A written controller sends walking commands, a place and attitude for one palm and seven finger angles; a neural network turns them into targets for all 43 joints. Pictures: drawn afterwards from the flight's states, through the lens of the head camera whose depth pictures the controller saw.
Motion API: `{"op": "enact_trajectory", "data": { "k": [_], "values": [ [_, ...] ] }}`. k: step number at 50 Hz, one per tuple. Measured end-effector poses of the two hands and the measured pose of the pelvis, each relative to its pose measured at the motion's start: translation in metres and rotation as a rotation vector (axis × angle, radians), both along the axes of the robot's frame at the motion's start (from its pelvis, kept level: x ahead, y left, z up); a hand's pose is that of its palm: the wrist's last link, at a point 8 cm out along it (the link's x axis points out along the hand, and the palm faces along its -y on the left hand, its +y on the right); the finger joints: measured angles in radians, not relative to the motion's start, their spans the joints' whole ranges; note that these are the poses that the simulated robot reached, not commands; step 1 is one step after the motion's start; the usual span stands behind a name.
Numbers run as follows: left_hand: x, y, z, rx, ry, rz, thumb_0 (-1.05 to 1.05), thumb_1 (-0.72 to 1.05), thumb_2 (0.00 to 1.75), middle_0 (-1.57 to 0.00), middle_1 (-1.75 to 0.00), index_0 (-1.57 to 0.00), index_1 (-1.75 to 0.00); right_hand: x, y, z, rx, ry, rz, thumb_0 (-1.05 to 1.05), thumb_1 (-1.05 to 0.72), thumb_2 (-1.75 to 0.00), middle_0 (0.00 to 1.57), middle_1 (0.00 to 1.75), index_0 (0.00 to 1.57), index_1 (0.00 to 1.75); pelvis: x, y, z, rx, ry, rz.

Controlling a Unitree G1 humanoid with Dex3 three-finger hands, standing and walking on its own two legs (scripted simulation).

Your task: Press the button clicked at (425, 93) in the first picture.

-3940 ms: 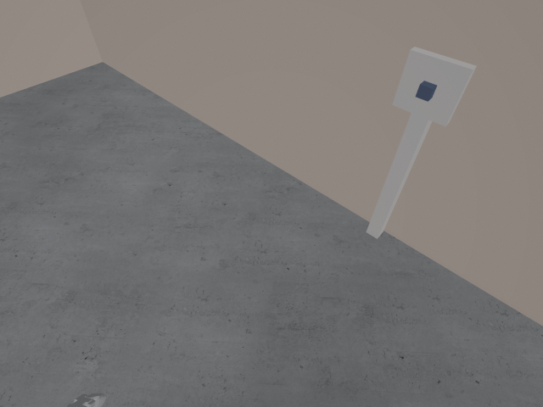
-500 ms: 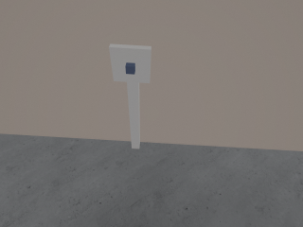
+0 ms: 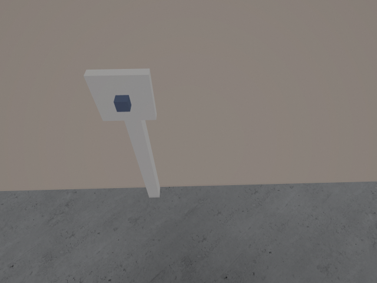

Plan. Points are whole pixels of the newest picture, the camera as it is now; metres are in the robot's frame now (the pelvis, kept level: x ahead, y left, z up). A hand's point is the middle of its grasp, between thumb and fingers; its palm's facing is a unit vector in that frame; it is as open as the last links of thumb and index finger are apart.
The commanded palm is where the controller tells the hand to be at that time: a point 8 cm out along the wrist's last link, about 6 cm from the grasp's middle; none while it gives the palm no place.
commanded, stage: take the last steps up to it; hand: left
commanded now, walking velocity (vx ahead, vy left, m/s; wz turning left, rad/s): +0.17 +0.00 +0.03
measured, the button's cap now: (123, 102) +0.60 +0.22 +0.00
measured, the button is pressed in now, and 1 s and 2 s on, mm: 0 0 0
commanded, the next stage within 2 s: come to a stop and stand still in 0.06 s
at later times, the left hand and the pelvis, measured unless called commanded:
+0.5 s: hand out of the picture +0.11 +0.20 -0.17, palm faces +0.05 -0.98 -0.19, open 7.3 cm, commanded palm none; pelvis +0.09 +0.01 +0.01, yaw -2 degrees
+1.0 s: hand out of the picture +0.07 +0.16 -0.15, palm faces +0.08 -0.97 -0.21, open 7.3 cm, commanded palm none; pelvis +0.07 -0.02 +0.02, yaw +0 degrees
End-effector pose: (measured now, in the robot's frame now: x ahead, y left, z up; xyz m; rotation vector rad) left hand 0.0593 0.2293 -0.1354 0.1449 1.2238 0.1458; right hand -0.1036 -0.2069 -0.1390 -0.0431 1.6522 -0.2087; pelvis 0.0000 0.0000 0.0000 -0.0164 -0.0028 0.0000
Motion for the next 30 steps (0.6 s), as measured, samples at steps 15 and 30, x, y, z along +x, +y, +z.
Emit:
{"op": "enact_trajectory", "data": {
  "k": [15, 30],
  "values": [
    [0.011, -0.005, -0.019, -0.08, 0.196, 0.081, 0.0, 0.92, 0.89, -0.2, -0.3, -0.2, -0.3, 0.291, -0.009, 0.026, -0.118, -0.506, 0.197, 0.0, -0.93, -0.9, 0.19, 0.3, 0.2, 0.3, 0.097, 0.017, 0.005, -0.022, -0.029, 0.004],
    [0.057, 0.017, 0.007, 0.062, 0.102, 0.038, 0.0, 0.91, 0.89, -0.2, -0.3, -0.2, -0.3, 0.274, -0.021, 0.016, -0.073, -0.469, 0.122, -0.01, -0.92, -0.89, 0.2, 0.3, 0.21, 0.3, 0.078, -0.002, 0.01, 0.002, -0.013, -0.025]
  ]
}}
